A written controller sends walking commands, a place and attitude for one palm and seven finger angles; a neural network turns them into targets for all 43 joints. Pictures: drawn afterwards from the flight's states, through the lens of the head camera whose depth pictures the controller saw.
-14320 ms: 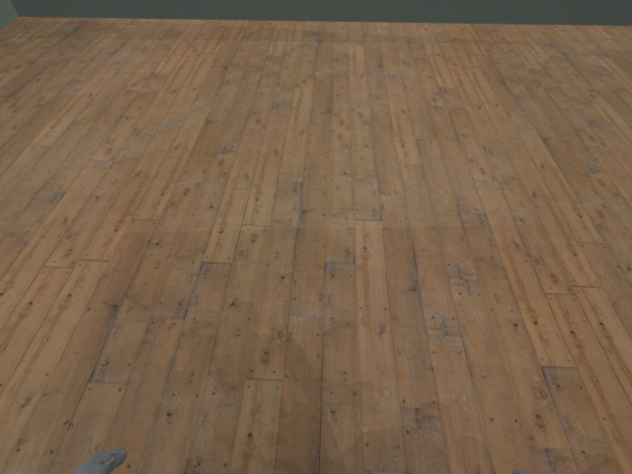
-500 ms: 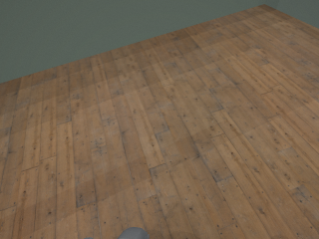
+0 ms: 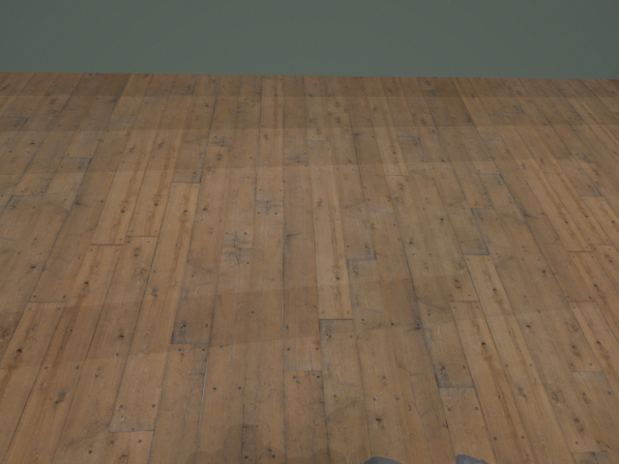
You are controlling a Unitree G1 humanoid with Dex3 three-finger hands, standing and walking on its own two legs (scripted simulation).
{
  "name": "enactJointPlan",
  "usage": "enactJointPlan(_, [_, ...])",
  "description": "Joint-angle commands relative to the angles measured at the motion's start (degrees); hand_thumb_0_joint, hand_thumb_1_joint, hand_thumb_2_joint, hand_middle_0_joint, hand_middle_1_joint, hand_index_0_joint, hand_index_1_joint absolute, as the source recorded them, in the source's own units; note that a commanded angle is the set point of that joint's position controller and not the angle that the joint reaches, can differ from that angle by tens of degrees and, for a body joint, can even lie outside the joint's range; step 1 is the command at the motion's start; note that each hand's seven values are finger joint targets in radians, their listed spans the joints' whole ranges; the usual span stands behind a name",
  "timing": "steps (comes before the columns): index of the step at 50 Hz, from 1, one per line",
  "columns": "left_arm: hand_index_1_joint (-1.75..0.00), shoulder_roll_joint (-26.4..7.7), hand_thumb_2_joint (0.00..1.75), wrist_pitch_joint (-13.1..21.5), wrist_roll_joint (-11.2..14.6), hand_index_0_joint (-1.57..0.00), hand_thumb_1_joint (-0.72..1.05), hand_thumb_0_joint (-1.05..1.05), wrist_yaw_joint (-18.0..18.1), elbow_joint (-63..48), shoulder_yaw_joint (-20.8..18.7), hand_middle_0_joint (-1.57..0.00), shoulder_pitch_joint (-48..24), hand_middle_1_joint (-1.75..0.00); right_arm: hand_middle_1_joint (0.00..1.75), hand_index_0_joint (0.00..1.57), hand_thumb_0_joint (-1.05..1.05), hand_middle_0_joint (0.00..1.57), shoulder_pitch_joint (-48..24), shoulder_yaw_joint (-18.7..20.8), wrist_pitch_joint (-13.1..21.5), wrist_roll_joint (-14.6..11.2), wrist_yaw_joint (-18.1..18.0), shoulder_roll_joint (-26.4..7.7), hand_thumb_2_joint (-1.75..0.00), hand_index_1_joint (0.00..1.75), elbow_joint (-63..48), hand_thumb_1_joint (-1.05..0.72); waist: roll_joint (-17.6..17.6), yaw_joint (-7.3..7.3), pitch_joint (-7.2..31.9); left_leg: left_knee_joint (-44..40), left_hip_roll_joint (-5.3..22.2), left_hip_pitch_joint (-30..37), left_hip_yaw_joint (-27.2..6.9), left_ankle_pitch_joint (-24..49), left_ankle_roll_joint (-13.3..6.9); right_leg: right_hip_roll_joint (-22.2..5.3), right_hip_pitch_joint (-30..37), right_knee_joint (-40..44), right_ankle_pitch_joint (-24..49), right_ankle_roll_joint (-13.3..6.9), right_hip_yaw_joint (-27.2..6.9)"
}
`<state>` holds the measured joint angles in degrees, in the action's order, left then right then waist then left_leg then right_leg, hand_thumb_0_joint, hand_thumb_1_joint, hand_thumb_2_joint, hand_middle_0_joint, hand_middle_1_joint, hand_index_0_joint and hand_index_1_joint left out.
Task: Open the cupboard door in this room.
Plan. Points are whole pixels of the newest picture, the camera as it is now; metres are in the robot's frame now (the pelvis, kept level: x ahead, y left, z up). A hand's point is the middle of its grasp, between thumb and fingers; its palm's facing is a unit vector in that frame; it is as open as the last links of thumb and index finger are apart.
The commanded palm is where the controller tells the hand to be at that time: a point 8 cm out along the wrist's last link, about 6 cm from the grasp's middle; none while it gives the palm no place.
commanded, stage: turn or walk to find it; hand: left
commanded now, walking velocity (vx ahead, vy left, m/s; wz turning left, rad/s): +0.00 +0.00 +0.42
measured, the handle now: out of the picture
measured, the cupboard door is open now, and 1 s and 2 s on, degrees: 0 0 0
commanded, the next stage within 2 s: none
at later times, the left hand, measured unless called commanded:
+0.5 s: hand out of the picture +0.06 +0.15 -0.14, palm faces +0.18 -0.94 -0.28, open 7.4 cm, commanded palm none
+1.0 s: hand out of the picture -0.15 +0.13 -0.19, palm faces +0.50 -0.84 -0.23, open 7.4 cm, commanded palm none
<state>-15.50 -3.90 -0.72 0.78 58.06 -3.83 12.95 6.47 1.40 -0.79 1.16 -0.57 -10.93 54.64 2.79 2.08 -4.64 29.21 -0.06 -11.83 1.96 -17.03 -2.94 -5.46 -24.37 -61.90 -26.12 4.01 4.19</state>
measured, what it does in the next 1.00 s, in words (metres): steps on the spot, turning left: right foot, then left foot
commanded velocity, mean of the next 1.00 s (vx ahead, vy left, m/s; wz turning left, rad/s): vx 0.00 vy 0.00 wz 0.42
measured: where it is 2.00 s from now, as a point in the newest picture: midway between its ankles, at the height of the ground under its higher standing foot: outside the picture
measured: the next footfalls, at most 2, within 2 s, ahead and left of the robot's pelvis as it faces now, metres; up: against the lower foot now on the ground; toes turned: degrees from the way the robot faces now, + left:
right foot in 0.40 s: +0.03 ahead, -0.15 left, +0.00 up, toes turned +6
left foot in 0.98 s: -0.07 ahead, +0.06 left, +0.00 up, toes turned +30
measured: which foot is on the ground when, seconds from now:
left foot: down 0.00-0.42, up 0.44-0.96, down 0.98-1.00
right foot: up 0.00-0.38, down 0.40-0.98, up 1.00-1.00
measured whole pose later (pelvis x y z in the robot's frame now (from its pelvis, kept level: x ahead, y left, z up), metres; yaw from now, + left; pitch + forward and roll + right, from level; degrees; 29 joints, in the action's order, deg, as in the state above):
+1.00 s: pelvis -0.05 -0.04 -0.01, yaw +26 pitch +0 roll +0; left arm -13.9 -1.8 -1.0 0.8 58.5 -3.4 17.4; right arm 4.3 2.6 -1.8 0.8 0.5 -12.8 54.7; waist 3.0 3.1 -5.4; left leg 33.6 0.5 -13.6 4.6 -19.2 0.2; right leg -8.9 -15.3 -38.4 -21.6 1.0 16.0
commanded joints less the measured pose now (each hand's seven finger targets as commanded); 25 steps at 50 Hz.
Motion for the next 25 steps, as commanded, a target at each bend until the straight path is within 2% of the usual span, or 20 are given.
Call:
enactJointPlan(1, [-0.3,-3.76,0.9,1.91,-0.39,-0.2,0.9,0.0,0.1,-4.28,-0.52,-0.2,-0.53,-0.3,0.3,0.2,0.0,0.2,4.39,3.29,0.72,-0.38,-0.87,-12.02,-0.9,0.3,-1.9,-0.9,-9.29,-2.28,5.4,-9.75,12.82,8.59,-11.6,35.56,-5.04,-0.45,-6.54,-3.3,4.57,1.42,-2.93])
enactJointPlan(3, [-0.3,-3.79,0.9,1.92,-0.35,-0.2,0.9,0.0,0.32,-4.96,-0.49,-0.2,-2.07,-0.3,0.3,0.2,0.0,0.2,6.09,3.4,0.76,-0.34,-0.83,-11.73,-0.9,0.3,-1.76,-0.9,-9.65,-2.93,5.38,-9.67,13.08,9.11,-13.41,36.45,-5.46,-0.43,-6.8,-2.13,4.6,1.86,-3.42])
enactJointPlan(6, [-0.3,-3.39,0.9,1.85,-0.25,-0.2,0.9,0.0,0.41,-6.17,-0.31,-0.2,-3.86,-0.3,0.3,0.2,0.0,0.2,6.68,3.72,0.63,-0.11,-0.7,-11.94,-0.9,0.3,-1.81,-0.9,-10.12,-3.19,5.3,-9.71,13.41,8.78,-15.74,33.91,-6.65,-0.14,-6.41,1.54,3.39,2.06,-3.71])
enactJointPlan(9, [-0.3,-2.95,0.9,2.04,-0.14,-0.2,0.9,0.0,0.44,-7.57,-0.11,-0.2,-6.94,-0.3,0.3,0.2,0.0,0.2,8.6,4.09,0.47,0.1,-0.64,-11.99,-0.9,0.3,-1.59,-0.9,-10.87,-4.39,5.3,-9.02,13.46,8.91,-18.63,34.12,-7.37,0.61,-5.53,5.76,1.52,1.81,-3.8])
enactJointPlan(13, [-0.3,-1.89,0.9,2.22,0.19,-0.2,0.9,0.0,0.56,-8.73,0.09,-0.2,-8.24,-0.3,0.3,0.2,0.0,0.2,8.68,4.33,0.1,0.42,-0.62,-12.01,-0.9,0.3,-1.85,-0.9,-12.07,-4.43,5.82,-8.14,12.77,5.82,-21.25,33.18,-7.57,2.28,-1.01,12.81,-0.01,0.92,-3.48])
enactJointPlan(16, [-0.3,-1.77,0.9,2.58,0.57,-0.2,0.9,0.0,0.64,-8.43,0.11,-0.2,-5.63,-0.3,0.3,0.2,0.0,0.2,7.21,4.59,-0.2,0.52,-0.49,-12.27,-0.9,0.3,-2.42,-0.9,-12.77,-3.17,7.15,-6.64,11.45,2.12,-22.61,32.22,-6.85,3.81,6.1,22.08,2.09,-0.01,-2.79])
enactJointPlan(17, [-0.3,-1.98,0.9,2.82,0.66,-0.2,0.9,0.0,0.69,-7.9,0.05,-0.2,-3.75,-0.3,0.3,0.2,0.0,0.2,6.78,4.64,-0.23,0.41,-0.44,-12.22,-0.9,0.3,-2.45,-0.9,-11.99,-2.2,7.83,-5.34,10.69,0.66,-22.64,31.06,-6.11,4.17,9.37,26.81,5.62,-0.23,-2.5])
enactJointPlan(18, [-0.3,-2.34,0.9,3.2,0.69,-0.2,0.9,0.0,0.8,-7.25,-0.11,-0.2,-1.62,-0.3,0.3,0.2,0.0,0.2,6.56,4.68,-0.29,0.12,-0.38,-11.87,-0.9,0.3,-2.66,-0.9,-10.81,-1.17,9.01,-3.46,9.25,-2.23,-21.99,27.33,-4.53,3.79,14.82,33.85,11.61,-0.42,-2.22])
enactJointPlan(19, [-0.3,-4.11,0.9,3.81,0.41,-0.2,0.9,0.0,0.95,-6.77,-0.47,-0.2,0.52,-0.3,0.3,0.2,0.0,0.2,6.57,4.65,-0.26,-0.27,-0.13,-10.5,-0.9,0.3,-2.76,-0.9,-6.49,-0.16,9.52,-0.63,6.5,-7.28,-20.04,19.14,-1.8,1.49,21.83,40.95,17.1,-0.78,-3.66])
enactJointPlan(20, [-0.3,-8.39,0.9,4.43,-0.39,-0.2,0.9,0.0,1.4,-6.64,-1.3,-0.2,1.86,-0.3,0.3,0.2,0.0,0.2,8.03,4.03,-0.15,-0.8,0.22,-6.9,-0.9,0.3,-3.28,-0.9,5.61,0.09,10.59,7.97,0.57,-17.03,-13.27,2.25,2.03,-10.5,29.6,44.92,17.89,-3.99,-14.38])
enactJointPlan(21, [-0.3,-11.25,0.9,4.48,-0.65,-0.2,0.9,0.0,1.36,-7.19,-1.71,-0.2,2.21,-0.3,0.3,0.2,0.0,0.2,6.86,4.0,-0.32,-0.45,0.06,-6.3,-0.9,0.3,-4.6,-0.9,14.36,0.83,8.65,20.12,-4.7,-21.61,-6.31,-16.61,4.54,-21.61,25.38,45.51,25.5,-10.7,-24.8])
enactJointPlan(22, [-0.3,-10.16,0.9,4.09,-0.31,-0.2,0.9,0.0,1.33,-7.81,-1.13,-0.2,1.05,-0.3,0.3,0.2,0.0,0.2,6.25,4.78,-1.09,-0.02,0.16,-8.28,-0.9,0.3,-4.19,-0.9,8.05,0.28,6.67,29.55,-2.73,-19.12,-8.19,-16.38,4.14,-21.72,17.26,45.62,24.56,-13.22,-21.51])
enactJointPlan(23, [-0.3,-7.74,0.9,4.5,-0.09,-0.2,0.9,0.0,1.57,-8.47,-1.43,-0.2,-2.76,-0.3,0.3,0.2,0.0,0.2,8.2,4.86,-2.09,0.36,0.29,-8.28,-0.9,0.3,-2.57,-0.9,10.54,-1.89,4.82,34.92,-1.27,-19.4,-9.88,-13.16,4.28,-18.71,13.25,47.67,18.2,-12.43,-19.08])
enactJointPlan(24, [-0.3,-6.55,0.9,4.09,0.0,-0.2,0.9,0.0,1.65,-9.18,-1.14,-0.2,-5.59,-0.3,0.3,0.2,0.0,0.2,9.02,5.13,-2.56,0.27,0.53,-8.0,-0.9,0.3,-1.43,-0.9,7.46,-3.17,2.32,38.56,-0.69,-19.42,-8.78,-10.12,4.47,-16.36,11.1,47.86,15.0,-11.0,-16.38])
enactJointPlan(25, [-0.3,-4.83,0.9,4.3,0.01,-0.2,0.9,0.0,1.42,-9.51,-0.41,-0.2,-6.82,-0.3,0.3,0.2,0.0,0.2,9.71,4.9,-2.66,0.36,0.88,-7.62,-0.9,0.3,-0.34,-0.9,4.21,-4.07,0.67,40.47,0.06,-19.46,-7.68,-6.48,5.04,-13.15,10.93,46.58,17.75,-9.75,-11.46])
